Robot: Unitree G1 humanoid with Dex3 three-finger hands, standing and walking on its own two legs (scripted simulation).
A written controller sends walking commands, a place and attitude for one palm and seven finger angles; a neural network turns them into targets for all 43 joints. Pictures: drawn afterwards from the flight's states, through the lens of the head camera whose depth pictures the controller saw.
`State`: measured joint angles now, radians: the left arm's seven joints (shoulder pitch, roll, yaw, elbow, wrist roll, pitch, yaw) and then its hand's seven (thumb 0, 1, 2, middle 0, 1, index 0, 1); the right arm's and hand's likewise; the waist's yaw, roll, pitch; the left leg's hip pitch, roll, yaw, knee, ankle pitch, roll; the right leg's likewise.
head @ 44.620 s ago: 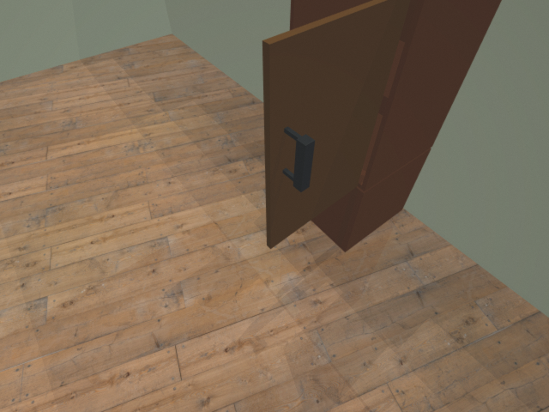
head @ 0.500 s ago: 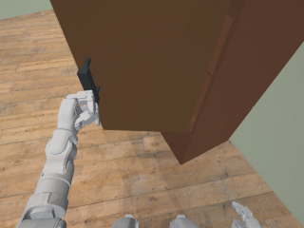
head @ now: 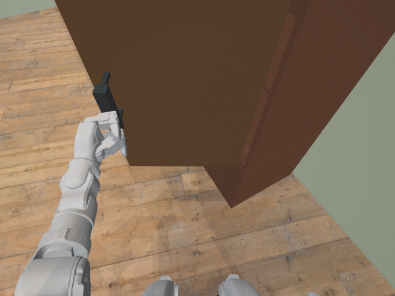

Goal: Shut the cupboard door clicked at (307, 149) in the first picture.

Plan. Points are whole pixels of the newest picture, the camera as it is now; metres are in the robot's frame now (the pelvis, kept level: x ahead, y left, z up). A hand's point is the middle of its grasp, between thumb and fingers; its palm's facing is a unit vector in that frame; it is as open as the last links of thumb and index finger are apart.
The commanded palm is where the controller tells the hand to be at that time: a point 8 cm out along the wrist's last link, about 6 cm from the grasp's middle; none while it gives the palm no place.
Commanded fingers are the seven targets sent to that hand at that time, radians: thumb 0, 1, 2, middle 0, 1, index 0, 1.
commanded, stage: bring the fist close to the handle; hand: left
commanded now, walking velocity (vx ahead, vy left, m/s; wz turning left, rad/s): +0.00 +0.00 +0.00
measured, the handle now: (112, 103) +0.51 +0.20 +0.06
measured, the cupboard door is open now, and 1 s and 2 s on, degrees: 61 47 38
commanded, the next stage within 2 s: push the door shut along its arc in 0.04 s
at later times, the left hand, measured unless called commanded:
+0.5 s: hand (125, 123) +0.45 +0.16 +0.07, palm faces -0.09 -1.00 -0.04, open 3.1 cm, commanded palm +0.45 +0.21 +0.07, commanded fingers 0.00 0.90 0.90 -1.30 -1.50 -1.30 -1.50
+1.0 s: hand (142, 101) +0.52 +0.13 +0.07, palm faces -0.23 -0.97 -0.02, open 3.1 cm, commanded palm +0.52 +0.18 +0.07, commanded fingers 0.00 0.90 0.90 -1.30 -1.50 -1.30 -1.50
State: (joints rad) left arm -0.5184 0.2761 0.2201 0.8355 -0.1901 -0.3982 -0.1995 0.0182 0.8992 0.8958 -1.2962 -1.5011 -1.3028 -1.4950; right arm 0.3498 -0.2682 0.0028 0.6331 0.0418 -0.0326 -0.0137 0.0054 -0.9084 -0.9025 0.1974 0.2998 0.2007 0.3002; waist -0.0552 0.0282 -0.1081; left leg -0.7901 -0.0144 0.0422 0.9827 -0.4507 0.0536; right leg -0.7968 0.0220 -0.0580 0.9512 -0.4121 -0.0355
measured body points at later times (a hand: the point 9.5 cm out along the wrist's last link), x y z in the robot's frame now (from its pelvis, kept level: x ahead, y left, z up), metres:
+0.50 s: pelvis -0.01 +0.00 -0.01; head +0.09 +0.01 +0.43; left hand +0.45 +0.22 +0.07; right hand +0.07 -0.26 -0.13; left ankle +0.01 +0.09 -0.68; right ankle +0.03 -0.10 -0.68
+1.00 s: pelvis +0.00 +0.01 -0.02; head +0.13 +0.02 +0.41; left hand +0.53 +0.19 +0.07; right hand -0.01 -0.27 -0.13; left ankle +0.01 +0.09 -0.68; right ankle +0.03 -0.10 -0.68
